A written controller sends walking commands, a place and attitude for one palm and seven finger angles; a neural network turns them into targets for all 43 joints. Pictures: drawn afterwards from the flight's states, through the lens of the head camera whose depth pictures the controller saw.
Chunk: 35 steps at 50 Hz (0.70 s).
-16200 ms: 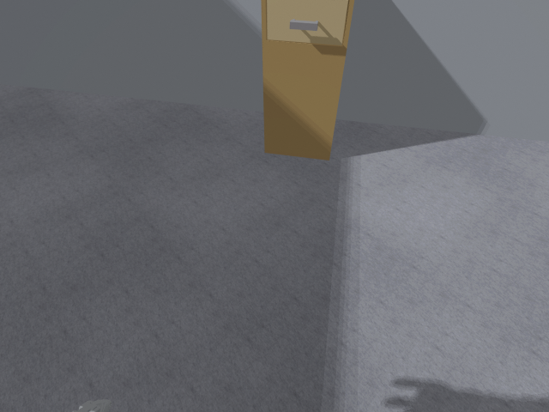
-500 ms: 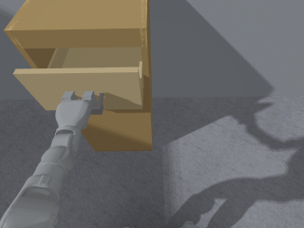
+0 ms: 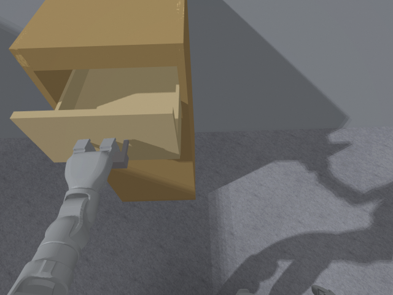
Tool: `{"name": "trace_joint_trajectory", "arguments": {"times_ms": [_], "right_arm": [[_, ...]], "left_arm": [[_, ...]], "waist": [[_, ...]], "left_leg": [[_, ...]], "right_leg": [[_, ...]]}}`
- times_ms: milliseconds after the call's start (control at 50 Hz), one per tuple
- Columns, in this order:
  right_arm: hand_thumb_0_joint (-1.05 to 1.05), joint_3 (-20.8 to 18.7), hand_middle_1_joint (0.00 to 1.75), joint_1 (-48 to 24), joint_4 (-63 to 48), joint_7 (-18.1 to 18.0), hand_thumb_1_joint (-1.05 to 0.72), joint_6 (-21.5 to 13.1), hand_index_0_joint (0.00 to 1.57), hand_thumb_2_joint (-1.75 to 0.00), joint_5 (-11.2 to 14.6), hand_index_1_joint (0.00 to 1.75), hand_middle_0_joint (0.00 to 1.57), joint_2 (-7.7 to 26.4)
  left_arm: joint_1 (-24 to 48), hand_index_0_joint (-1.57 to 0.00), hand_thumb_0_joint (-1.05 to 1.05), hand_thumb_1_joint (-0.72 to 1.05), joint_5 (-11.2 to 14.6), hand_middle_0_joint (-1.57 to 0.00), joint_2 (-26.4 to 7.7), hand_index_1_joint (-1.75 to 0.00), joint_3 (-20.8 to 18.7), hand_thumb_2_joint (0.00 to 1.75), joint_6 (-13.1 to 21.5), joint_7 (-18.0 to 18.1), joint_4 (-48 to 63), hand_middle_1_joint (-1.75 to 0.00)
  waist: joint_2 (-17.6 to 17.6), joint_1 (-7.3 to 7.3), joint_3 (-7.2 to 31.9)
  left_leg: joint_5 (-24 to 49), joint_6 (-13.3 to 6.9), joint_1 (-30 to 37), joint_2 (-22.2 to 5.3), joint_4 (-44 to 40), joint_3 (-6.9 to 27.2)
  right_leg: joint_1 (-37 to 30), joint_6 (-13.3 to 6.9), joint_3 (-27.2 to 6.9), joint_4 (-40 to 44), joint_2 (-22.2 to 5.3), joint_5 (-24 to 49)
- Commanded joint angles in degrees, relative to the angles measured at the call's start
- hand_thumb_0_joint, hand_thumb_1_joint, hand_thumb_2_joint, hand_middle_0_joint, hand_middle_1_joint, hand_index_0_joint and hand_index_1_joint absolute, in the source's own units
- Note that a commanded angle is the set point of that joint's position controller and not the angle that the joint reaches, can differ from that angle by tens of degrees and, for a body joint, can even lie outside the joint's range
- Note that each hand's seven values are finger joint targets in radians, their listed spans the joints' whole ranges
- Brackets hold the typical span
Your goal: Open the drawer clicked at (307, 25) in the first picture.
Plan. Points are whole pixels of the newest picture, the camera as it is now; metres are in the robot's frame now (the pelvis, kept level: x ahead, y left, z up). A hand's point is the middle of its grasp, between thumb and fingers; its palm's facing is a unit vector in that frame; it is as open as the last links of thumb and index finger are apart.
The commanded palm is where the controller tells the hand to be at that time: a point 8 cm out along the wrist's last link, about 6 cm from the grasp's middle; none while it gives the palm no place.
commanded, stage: pull the drawer open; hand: left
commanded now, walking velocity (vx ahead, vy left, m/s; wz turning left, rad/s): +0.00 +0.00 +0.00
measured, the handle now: (102, 152) +0.42 +0.23 +0.01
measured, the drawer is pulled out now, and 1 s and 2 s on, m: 0.15 0.27 0.30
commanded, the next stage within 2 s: open the thumb to release the handle in 1.32 s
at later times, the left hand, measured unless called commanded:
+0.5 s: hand (94, 204) +0.30 +0.23 -0.01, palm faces -0.01 -0.05 -1.00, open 6.3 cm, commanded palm +0.26 +0.23 +0.04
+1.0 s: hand (88, 233) +0.24 +0.22 -0.01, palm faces -0.01 -0.06 -1.00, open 6.2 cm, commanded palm +0.20 +0.23 +0.04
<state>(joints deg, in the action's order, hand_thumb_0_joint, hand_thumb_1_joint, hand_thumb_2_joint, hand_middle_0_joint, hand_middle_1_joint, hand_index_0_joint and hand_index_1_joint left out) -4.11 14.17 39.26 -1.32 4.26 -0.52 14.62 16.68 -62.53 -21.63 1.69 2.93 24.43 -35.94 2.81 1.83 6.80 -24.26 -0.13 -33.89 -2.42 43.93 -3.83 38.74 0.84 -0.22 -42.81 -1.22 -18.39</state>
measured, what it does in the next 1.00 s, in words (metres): stands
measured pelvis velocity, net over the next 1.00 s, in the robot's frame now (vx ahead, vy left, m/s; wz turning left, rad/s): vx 0.00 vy -0.01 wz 0.00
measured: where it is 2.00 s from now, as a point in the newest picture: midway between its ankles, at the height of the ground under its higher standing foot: outside the picture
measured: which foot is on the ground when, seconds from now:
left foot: down 0.00-1.00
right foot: down 0.00-1.00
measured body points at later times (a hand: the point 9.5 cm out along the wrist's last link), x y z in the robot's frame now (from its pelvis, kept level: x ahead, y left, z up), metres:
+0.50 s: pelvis +0.00 +0.00 +0.00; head +0.05 -0.02 +0.45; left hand +0.30 +0.23 +0.04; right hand +0.16 -0.25 -0.11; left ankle -0.04 +0.12 -0.71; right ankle +0.02 -0.13 -0.71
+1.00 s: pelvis +0.00 -0.01 +0.00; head +0.04 -0.03 +0.45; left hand +0.24 +0.22 +0.04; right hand +0.19 -0.25 -0.11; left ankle -0.04 +0.12 -0.71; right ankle +0.02 -0.13 -0.71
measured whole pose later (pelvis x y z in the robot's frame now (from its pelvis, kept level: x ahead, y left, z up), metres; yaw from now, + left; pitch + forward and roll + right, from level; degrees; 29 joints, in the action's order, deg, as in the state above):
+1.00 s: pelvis +0.00 -0.01 +0.00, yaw +0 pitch +10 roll +1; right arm -2.1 7.0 36.4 -1.3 2.0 -1.9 13.0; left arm -13.1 -62.0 -19.6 3.0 0.5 24.6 -9.0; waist 2.5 -1.4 5.8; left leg -24.8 1.0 -27.8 -2.6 43.1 -3.6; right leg 33.6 -0.1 0.0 -44.1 -1.0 -20.2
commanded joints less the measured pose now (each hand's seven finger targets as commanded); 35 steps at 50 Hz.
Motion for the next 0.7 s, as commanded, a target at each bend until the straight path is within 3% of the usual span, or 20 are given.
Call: {"name": "trace_joint_trajectory", "arguments": {"times_ms": [0,80,200,220,260,300,320,400,420,520,560,640,680], "right_arm": [[0.00,-2.5,0.30,-0.9,-6.5,-1.0,-0.90,-2.7,0.20,-0.90,-0.3,0.30,0.20,7.5],[0.00,-2.3,0.30,-2.0,-6.6,-1.3,-0.90,-3.0,0.20,-0.90,-0.3,0.30,0.20,7.5],[0.00,-1.8,0.30,-4.0,-7.5,-1.5,-0.90,-3.3,0.20,-0.90,-0.3,0.30,0.20,6.9],[0.00,-1.7,0.30,-4.2,-8.0,-1.5,-0.90,-3.5,0.20,-0.90,-0.3,0.30,0.20,6.8],[0.00,-1.6,0.30,-4.7,-8.0,-1.5,-0.90,-3.6,0.20,-0.90,-0.3,0.30,0.20,6.6],[0.00,-1.5,0.30,-5.3,-8.2,-1.6,-0.90,-3.7,0.20,-0.90,-0.5,0.30,0.20,6.5],[0.00,-1.5,0.30,-5.5,-8.5,-1.5,-0.90,-3.9,0.20,-0.90,-0.5,0.30,0.20,6.3],[0.00,-1.4,0.30,-6.4,-8.9,-1.3,-0.90,-4.0,0.20,-0.90,-0.7,0.30,0.20,6.2],[0.00,-1.3,0.30,-6.8,-9.3,-1.2,-0.90,-4.1,0.20,-0.90,-0.8,0.30,0.20,6.1],[0.00,-1.0,0.30,-8.2,-9.5,-1.2,-0.90,-4.3,0.20,-0.90,-0.9,0.30,0.20,5.8],[0.00,-1.0,0.30,-8.5,-9.8,-1.1,-0.90,-4.5,0.20,-0.90,-1.1,0.30,0.20,5.6],[0.00,-0.7,0.30,-9.5,-9.3,-1.3,-0.90,-4.7,0.20,-0.90,-1.3,0.30,0.20,5.5],[0.00,-0.8,0.30,-10.0,-9.3,-1.5,-0.90,-4.7,0.20,-0.90,-1.3,0.30,0.20,5.7]], "left_arm": [[9.3,-0.40,0.00,0.90,0.8,-0.40,-11.1,-1.35,-5.0,0.90,-1.5,2.8,13.5,-1.35],[8.5,-0.40,0.00,0.90,1.0,-0.40,-10.6,-1.35,-4.6,0.90,-2.3,2.7,14.5,-1.35],[1.9,-0.40,0.00,0.90,1.0,-0.40,-9.9,-1.35,-4.8,0.90,-3.0,2.5,17.3,-1.35],[2.8,-0.40,0.00,0.90,1.1,-0.40,-8.2,-1.35,-3.1,0.90,-3.1,2.4,18.9,-1.35],[1.4,-0.40,0.00,0.90,1.0,-0.40,-8.1,-1.35,-3.3,0.90,-3.3,2.4,18.6,-1.35],[0.8,-0.40,0.00,0.90,0.5,-0.40,-9.1,-1.35,-3.9,0.90,-3.2,2.6,20.5,-1.35],[-0.1,-0.40,0.00,0.90,0.6,-0.40,-7.2,-1.35,-2.4,0.90,-3.3,2.5,21.2,-1.35],[-5.2,-0.40,0.00,0.90,0.7,-0.40,-8.3,-1.35,-4.1,0.90,-3.4,2.4,23.9,-1.35],[-6.0,-0.40,0.00,0.90,0.9,-0.40,-6.8,-1.35,-2.8,0.90,-3.3,2.3,25.3,-1.35],[-10.8,-0.40,0.00,0.90,1.1,-0.40,-7.7,-1.35,-4.3,0.90,-3.4,2.5,27.8,-1.35],[-12.8,-0.40,0.00,0.90,1.0,-0.40,-7.8,-1.35,-4.6,0.90,-3.2,2.8,29.4,-1.35],[-12.7,-0.40,0.00,0.90,0.8,-0.40,-6.9,-1.35,-3.7,0.90,-3.3,3.0,30.0,-1.35],[-13.9,-0.40,0.00,0.90,0.6,-0.40,-9.3,-1.35,-6.1,0.90,-3.3,3.2,30.7,-1.35]], "waist": [[-1.1,-2.34,18.8],[-2.0,-2.36,17.7],[-2.4,-3.60,16.2],[-1.6,-3.10,16.6],[-2.6,-3.18,15.4],[-1.3,-3.68,16.0],[-1.4,-3.48,16.1],[-2.1,-4.38,16.5],[-2.1,-4.26,15.8],[-2.8,-4.42,13.6],[-1.7,-4.96,14.6],[-2.8,-4.42,12.4],[-2.7,-5.24,13.4]], "left_leg": [[25.1,-1.2,7.5,3.3,-5.0,0.8],[23.5,-1.0,7.8,3.4,-5.6,0.9],[24.6,-0.9,8.4,3.5,-6.0,1.0],[24.4,-0.8,9.1,3.4,-6.1,1.1],[23.6,-0.8,9.0,3.5,-6.1,1.1],[24.0,-0.7,9.7,3.5,-6.1,1.0],[24.2,-0.7,10.0,3.5,-6.0,1.1],[26.0,-0.6,10.4,3.5,-5.8,1.0],[25.7,-0.6,10.3,3.5,-5.9,1.0],[24.5,-0.5,9.7,3.6,-5.9,1.1],[24.2,-0.5,10.2,3.8,-5.8,1.0],[21.6,-0.5,9.5,3.9,-5.8,1.0],[21.6,-0.5,9.7,4.0,-5.9,1.0]], "right_leg": [[-16.7,-3.0,2.3,3.0,2.9,20.8],[-16.8,-3.1,2.4,3.6,3.0,19.2],[-17.4,-3.1,2.6,3.6,2.9,19.5],[-17.0,-3.1,2.7,3.7,2.8,19.4],[-16.6,-3.1,2.8,3.9,2.9,18.6],[-16.9,-3.1,2.6,3.8,2.8,18.6],[-16.7,-3.1,2.8,3.7,2.8,18.7],[-18.1,-3.1,2.5,3.5,2.7,20.6],[-18.0,-3.0,2.6,3.6,2.7,20.8],[-17.7,-3.0,2.6,3.6,2.8,20.1],[-18.3,-3.1,2.3,3.5,2.7,20.3],[-16.9,-3.0,2.5,3.7,2.7,18.4],[-18.1,-3.1,1.9,3.8,2.7,18.7]]}}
